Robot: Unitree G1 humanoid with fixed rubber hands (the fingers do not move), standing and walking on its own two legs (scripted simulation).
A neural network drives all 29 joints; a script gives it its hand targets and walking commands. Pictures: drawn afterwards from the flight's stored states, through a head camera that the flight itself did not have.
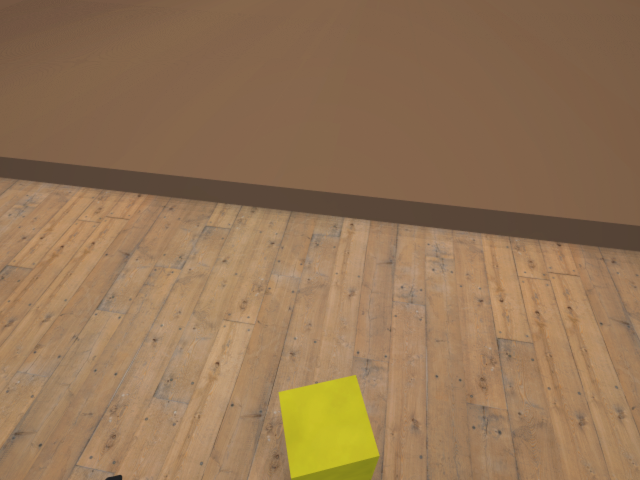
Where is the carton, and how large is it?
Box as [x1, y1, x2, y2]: [279, 375, 379, 479]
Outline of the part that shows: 355,375 279,392 291,479 370,479 379,455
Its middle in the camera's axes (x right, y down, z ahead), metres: +0.01 +0.55 +1.04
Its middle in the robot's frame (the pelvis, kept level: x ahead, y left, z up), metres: +0.39 +0.02 -0.66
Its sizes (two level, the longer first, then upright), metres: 0.210 0.200 0.250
